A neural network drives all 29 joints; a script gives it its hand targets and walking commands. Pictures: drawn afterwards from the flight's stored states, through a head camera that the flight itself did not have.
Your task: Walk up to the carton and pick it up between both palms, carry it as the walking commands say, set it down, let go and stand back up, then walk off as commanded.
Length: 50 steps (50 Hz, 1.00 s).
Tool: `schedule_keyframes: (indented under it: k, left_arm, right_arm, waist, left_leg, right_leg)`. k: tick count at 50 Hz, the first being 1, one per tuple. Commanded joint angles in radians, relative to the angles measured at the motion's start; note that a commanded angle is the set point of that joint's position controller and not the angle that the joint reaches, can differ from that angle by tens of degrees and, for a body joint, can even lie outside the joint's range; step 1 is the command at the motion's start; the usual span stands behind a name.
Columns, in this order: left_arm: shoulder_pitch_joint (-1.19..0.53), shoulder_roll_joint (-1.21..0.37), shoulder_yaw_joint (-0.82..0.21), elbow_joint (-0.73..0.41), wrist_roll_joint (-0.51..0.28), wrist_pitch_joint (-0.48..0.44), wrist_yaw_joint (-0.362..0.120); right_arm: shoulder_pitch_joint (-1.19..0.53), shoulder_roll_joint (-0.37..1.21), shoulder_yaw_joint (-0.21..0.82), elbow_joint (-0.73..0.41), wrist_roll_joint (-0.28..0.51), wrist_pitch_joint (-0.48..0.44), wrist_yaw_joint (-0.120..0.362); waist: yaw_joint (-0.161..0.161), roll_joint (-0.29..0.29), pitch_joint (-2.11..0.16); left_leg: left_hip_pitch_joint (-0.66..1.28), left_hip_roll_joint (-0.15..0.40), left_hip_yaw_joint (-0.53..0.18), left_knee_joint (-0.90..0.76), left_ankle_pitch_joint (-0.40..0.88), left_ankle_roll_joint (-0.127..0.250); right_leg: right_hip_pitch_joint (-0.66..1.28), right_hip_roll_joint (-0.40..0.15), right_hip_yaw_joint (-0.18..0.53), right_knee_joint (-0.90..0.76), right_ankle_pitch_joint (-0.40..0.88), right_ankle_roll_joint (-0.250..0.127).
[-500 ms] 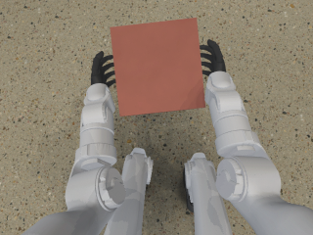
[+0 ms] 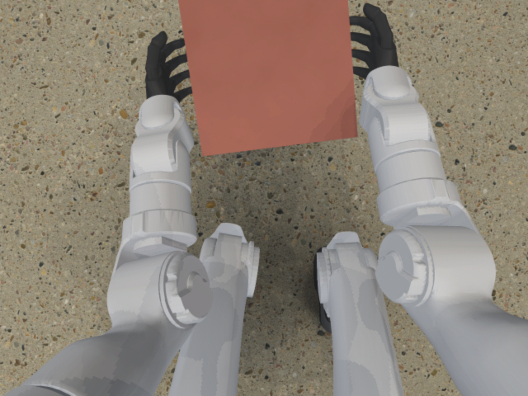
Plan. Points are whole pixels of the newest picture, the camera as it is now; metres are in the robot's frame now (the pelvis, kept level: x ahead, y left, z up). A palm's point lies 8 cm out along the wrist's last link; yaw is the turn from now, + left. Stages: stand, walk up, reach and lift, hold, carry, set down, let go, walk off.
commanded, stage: set down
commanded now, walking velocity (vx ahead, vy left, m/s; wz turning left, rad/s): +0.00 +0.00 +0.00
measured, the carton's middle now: (269, 82) +0.54 +0.05 -0.20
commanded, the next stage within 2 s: none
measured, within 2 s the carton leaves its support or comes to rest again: rests again in 1.18 s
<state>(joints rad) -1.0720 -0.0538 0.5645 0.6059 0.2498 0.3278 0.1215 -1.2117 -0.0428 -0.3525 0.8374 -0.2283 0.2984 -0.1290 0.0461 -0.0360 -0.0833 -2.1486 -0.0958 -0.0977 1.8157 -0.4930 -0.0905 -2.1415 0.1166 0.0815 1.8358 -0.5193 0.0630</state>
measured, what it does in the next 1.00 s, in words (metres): lowers itself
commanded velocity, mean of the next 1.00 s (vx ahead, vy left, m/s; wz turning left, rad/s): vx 0.00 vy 0.00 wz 0.00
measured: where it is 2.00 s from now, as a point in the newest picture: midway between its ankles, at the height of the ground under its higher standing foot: (277, 298)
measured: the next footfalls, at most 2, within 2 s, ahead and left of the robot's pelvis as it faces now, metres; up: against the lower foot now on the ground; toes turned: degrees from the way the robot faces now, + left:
none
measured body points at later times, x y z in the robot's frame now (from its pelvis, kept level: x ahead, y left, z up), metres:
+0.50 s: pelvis +0.00 -0.01 -0.05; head +0.36 -0.01 +0.21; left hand +0.52 +0.19 -0.21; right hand +0.57 -0.10 -0.21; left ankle +0.11 +0.14 -0.43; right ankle +0.10 -0.13 -0.43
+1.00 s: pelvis -0.01 +0.00 -0.08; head +0.36 +0.00 +0.17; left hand +0.54 +0.19 -0.24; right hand +0.58 -0.10 -0.24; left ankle +0.11 +0.14 -0.43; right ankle +0.10 -0.13 -0.43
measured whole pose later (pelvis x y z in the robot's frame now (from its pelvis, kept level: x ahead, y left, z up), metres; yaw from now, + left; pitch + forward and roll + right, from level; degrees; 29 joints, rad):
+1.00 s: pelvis -0.01 +0.00 -0.08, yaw +0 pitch +35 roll +1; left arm -1.40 0.15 0.49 0.82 0.07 0.26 0.09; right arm -1.55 -0.22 -0.24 1.00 -0.11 0.25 -0.10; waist 0.06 0.00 0.40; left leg -2.18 -0.12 -0.07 2.14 -0.56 -0.11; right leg -2.18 0.14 0.09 2.17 -0.59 0.08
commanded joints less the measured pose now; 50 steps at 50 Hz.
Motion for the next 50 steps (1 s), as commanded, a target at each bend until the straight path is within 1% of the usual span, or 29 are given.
schedule_keyframes:
  k: [1,2,3,4,5,7,8,14,15,16,19,20,22,24,25,26,27,29,31,33,34,35,37,38,39,42,46,47,50]
  left_arm:
    - [-0.742,-0.848,-0.561,0.036,-0.149,-0.042,-0.268]
    - [-0.79,-0.837,-0.565,0.017,-0.159,-0.045,-0.27]
    - [-0.715,-0.822,-0.537,0.057,-0.13,-0.047,-0.265]
    - [-0.739,-0.811,-0.551,0.063,-0.141,-0.043,-0.265]
    - [-0.75,-0.811,-0.534,0.044,-0.137,-0.049,-0.266]
    - [-0.781,-0.81,-0.543,0.009,-0.169,-0.059,-0.274]
    - [-0.754,-0.811,-0.529,0.05,-0.163,-0.055,-0.277]
    - [-0.776,-0.78,-0.553,0.039,-0.188,-0.065,-0.282]
    - [-0.825,-0.78,-0.591,-0.007,-0.229,-0.072,-0.286]
    - [-0.793,-0.737,-0.551,0.037,-0.216,-0.075,-0.289]
    - [-0.828,-0.709,-0.542,0.014,-0.204,-0.083,-0.284]
    - [-0.866,-0.717,-0.558,-0.013,-0.222,-0.082,-0.283]
    - [-0.789,-0.696,-0.532,0.065,-0.195,-0.072,-0.28]
    - [-0.883,-0.712,-0.598,-0.023,-0.269,-0.086,-0.277]
    - [-0.897,-0.677,-0.581,0.007,-0.265,-0.082,-0.279]
    - [-0.894,-0.684,-0.608,-0.019,-0.275,-0.081,-0.274]
    - [-0.977,-0.691,-0.629,-0.087,-0.293,-0.092,-0.27]
    - [-1.013,-0.588,-0.588,-0.023,-0.268,-0.082,-0.263]
    - [-1.049,-0.655,-0.632,-0.056,-0.332,-0.086,-0.27]
    - [-1.033,-0.681,-0.643,-0.008,-0.377,-0.082,-0.274]
    - [-1.018,-0.654,-0.657,0.016,-0.362,-0.081,-0.269]
    - [-1.051,-0.694,-0.66,0.001,-0.375,-0.085,-0.274]
    - [-1.052,-0.676,-0.65,0.056,-0.35,-0.07,-0.28]
    - [-1.065,-0.673,-0.65,0.062,-0.363,-0.072,-0.283]
    - [-1.03,-0.673,-0.633,0.096,-0.344,-0.071,-0.29]
    - [-1.021,-0.683,-0.583,0.104,-0.324,-0.075,-0.293]
    - [-1.015,-0.709,-0.59,0.144,-0.312,-0.068,-0.302]
    - [-1.008,-0.66,-0.561,0.122,-0.298,-0.077,-0.301]
    - [-0.962,-0.661,-0.528,0.175,-0.282,-0.088,-0.292]
  right_arm:
    - [-0.588,0.945,0.409,0.018,0.145,-0.041,0.282]
    - [-0.556,0.93,0.376,0.041,0.128,-0.038,0.286]
    - [-0.597,0.951,0.398,0.053,0.146,-0.038,0.285]
    - [-0.544,0.927,0.36,0.088,0.119,-0.033,0.284]
    - [-0.536,0.937,0.352,0.093,0.126,-0.039,0.282]
    - [-0.561,0.917,0.386,0.037,0.129,-0.045,0.274]
    - [-0.577,0.923,0.38,0.057,0.112,-0.045,0.272]
    - [-0.659,0.938,0.473,-0.017,0.193,-0.058,0.255]
    - [-0.676,0.896,0.478,-0.041,0.197,-0.06,0.252]
    - [-0.64,0.904,0.468,0.023,0.175,-0.054,0.248]
    - [-0.698,0.887,0.487,-0.002,0.219,-0.065,0.241]
    - [-0.729,0.871,0.469,-0.007,0.205,-0.066,0.235]
    - [-0.691,0.84,0.46,0.003,0.213,-0.066,0.239]
    - [-0.761,0.82,0.515,-0.067,0.261,-0.08,0.219]
    - [-0.768,0.828,0.511,-0.012,0.261,-0.071,0.222]
    - [-0.786,0.792,0.521,-0.082,0.275,-0.081,0.218]
    - [-0.853,0.823,0.564,-0.128,0.322,-0.088,0.218]
    - [-0.86,0.757,0.515,-0.032,0.305,-0.068,0.224]
    - [-0.879,0.714,0.538,-0.056,0.297,-0.063,0.225]
    - [-0.884,0.728,0.544,-0.06,0.31,-0.067,0.232]
    - [-0.878,0.712,0.542,-0.049,0.323,-0.067,0.235]
    - [-0.849,0.734,0.522,-0.002,0.289,-0.062,0.236]
    - [-0.79,0.732,0.451,0.07,0.267,-0.055,0.264]
    - [-0.79,0.73,0.452,0.078,0.266,-0.049,0.269]
    - [-0.809,0.754,0.472,0.077,0.269,-0.047,0.275]
    - [-0.798,0.774,0.463,0.091,0.263,-0.048,0.289]
    - [-0.777,0.727,0.419,0.106,0.219,-0.054,0.299]
    - [-0.746,0.761,0.412,0.135,0.22,-0.053,0.301]
    - [-0.765,0.727,0.4,0.123,0.205,-0.064,0.301]
  waist:
    - [0.057,-0.017,-1.144]
    - [0.047,0.003,-1.108]
    - [0.083,-0.019,-1.123]
    - [0.03,0.01,-1.111]
    - [0.052,0.028,-1.072]
    - [0.065,-0.01,-1.167]
    - [0.042,-0.042,-1.132]
    - [0.097,-0.068,-1.191]
    - [0.057,-0.096,-1.242]
    - [0.064,-0.135,-1.116]
    - [0.131,-0.076,-1.171]
    - [0.075,-0.083,-1.162]
    - [0.1,-0.059,-1.14]
    - [0.07,-0.048,-1.315]
    - [0.085,-0.067,-1.274]
    - [0.072,-0.022,-1.324]
    - [0.099,-0.046,-1.408]
    - [0.097,-0.002,-1.289]
    - [0.027,-0.043,-1.366]
    - [0.015,-0.003,-1.434]
    - [0.041,0.024,-1.383]
    - [-0.009,-0.018,-1.341]
    - [0.0,0.056,-1.179]
    - [-0.025,0.029,-1.165]
    - [0.015,0.021,-1.121]
    - [0.031,0.004,-1.094]
    - [-0.02,0.0,-0.981]
    - [0.022,-0.008,-0.925]
    - [0.011,-0.054,-0.836]
  left_leg:
    - [0.665,-0.066,0.209,-0.119,0.259,0.026]
    - [0.61,-0.065,0.221,-0.098,0.266,0.018]
    - [0.637,-0.063,0.22,-0.101,0.25,0.022]
    - [0.612,-0.059,0.22,-0.098,0.225,0.015]
    - [0.578,-0.057,0.218,-0.085,0.238,0.024]
    - [0.58,-0.056,0.235,-0.051,0.294,0.016]
    - [0.548,-0.054,0.227,-0.049,0.284,0.018]
    - [0.528,-0.057,0.231,0.005,0.307,0.03]
    - [0.558,-0.051,0.216,0.028,0.345,0.026]
    - [0.45,-0.051,0.223,0.026,0.286,0.027]
    - [0.488,-0.046,0.241,0.051,0.31,0.029]
    - [0.492,-0.046,0.224,0.04,0.288,0.023]
    - [0.528,-0.034,0.233,0.059,0.285,0.025]
    - [0.618,-0.032,0.221,0.097,0.355,0.02]
    - [0.561,-0.031,0.229,0.105,0.312,0.019]
    - [0.628,-0.029,0.231,0.109,0.35,0.016]
    - [0.673,-0.029,0.237,0.126,0.365,0.024]
    - [0.644,-0.015,0.237,0.116,0.252,0.022]
    - [0.686,-0.019,0.23,0.15,0.309,0.023]
    - [0.76,-0.027,0.236,0.183,0.378,0.022]
    - [0.739,-0.02,0.242,0.175,0.388,0.019]
    - [0.704,-0.035,0.231,0.17,0.366,0.017]
    - [0.676,-0.027,0.227,0.155,0.299,0.019]
    - [0.665,-0.022,0.222,0.169,0.263,0.023]
    - [0.621,-0.022,0.233,0.163,0.27,0.029]
    - [0.582,-0.029,0.233,0.172,0.259,0.035]
    - [0.561,-0.034,0.215,0.171,0.249,0.025]
    - [0.51,-0.026,0.213,0.171,0.247,0.036]
    - [0.484,-0.032,0.202,0.175,0.249,0.035]
  right_leg:
    - [0.526,0.081,-0.174,-0.122,0.21,-0.018]
    - [0.5,0.082,-0.167,-0.118,0.218,-0.028]
    - [0.526,0.074,-0.172,-0.11,0.206,-0.014]
    - [0.512,0.078,-0.178,-0.108,0.199,-0.024]
    - [0.497,0.078,-0.164,-0.094,0.217,-0.035]
    - [0.563,0.078,-0.163,-0.077,0.278,-0.029]
    - [0.558,0.073,-0.165,-0.077,0.273,-0.023]
    - [0.626,0.075,-0.141,-0.023,0.32,-0.017]
    - [0.617,0.079,-0.167,0.007,0.343,-0.011]
    - [0.602,0.071,-0.162,-0.01,0.313,-0.009]
    - [0.606,0.071,-0.14,0.02,0.32,-0.014]
    - [0.604,0.069,-0.152,0.022,0.309,-0.011]
    - [0.572,0.073,-0.154,0.024,0.282,-0.005]
    - [0.649,0.067,-0.15,0.074,0.347,-0.015]
    - [0.657,0.063,-0.143,0.065,0.32,-0.016]
    - [0.641,0.064,-0.156,0.089,0.333,-0.02]
    - [0.704,0.059,-0.143,0.087,0.349,-0.015]
    - [0.656,0.051,-0.144,0.093,0.246,-0.022]
    - [0.729,0.05,-0.162,0.126,0.297,-0.034]
    - [0.772,0.037,-0.162,0.143,0.35,-0.05]
    - [0.766,0.037,-0.159,0.143,0.377,-0.05]
    - [0.758,0.046,-0.174,0.138,0.368,-0.047]
    - [0.604,0.041,-0.177,0.148,0.269,-0.062]
    - [0.606,0.034,-0.179,0.147,0.235,-0.063]
    - [0.595,0.032,-0.174,0.145,0.238,-0.061]
    - [0.615,0.029,-0.161,0.15,0.25,-0.06]
    - [0.494,0.035,-0.181,0.144,0.212,-0.06]
    - [0.486,0.037,-0.167,0.165,0.219,-0.064]
    - [0.407,0.03,-0.171,0.157,0.198,-0.051]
